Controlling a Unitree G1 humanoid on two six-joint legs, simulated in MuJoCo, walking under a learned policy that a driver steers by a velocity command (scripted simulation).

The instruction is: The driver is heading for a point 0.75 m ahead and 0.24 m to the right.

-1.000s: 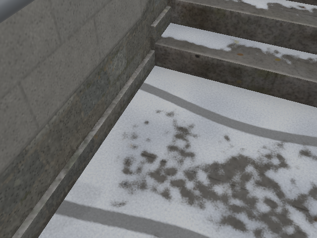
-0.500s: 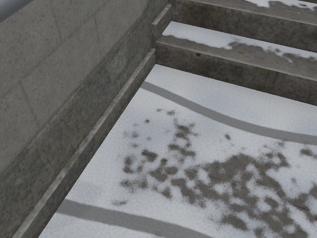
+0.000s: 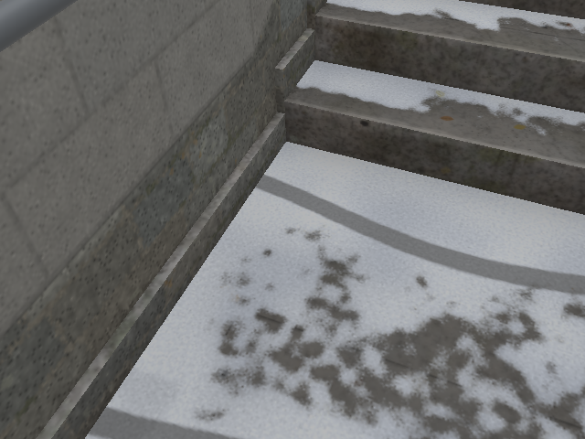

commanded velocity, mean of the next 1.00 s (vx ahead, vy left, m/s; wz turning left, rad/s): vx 0.87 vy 0.00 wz -0.47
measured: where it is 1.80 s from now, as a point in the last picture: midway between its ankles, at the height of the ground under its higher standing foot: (414, 282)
